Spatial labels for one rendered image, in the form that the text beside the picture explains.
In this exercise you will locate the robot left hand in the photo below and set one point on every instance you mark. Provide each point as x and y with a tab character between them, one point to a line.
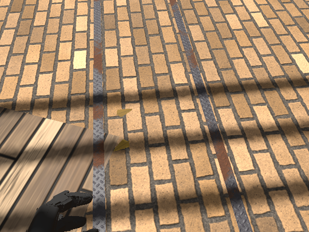
48	218

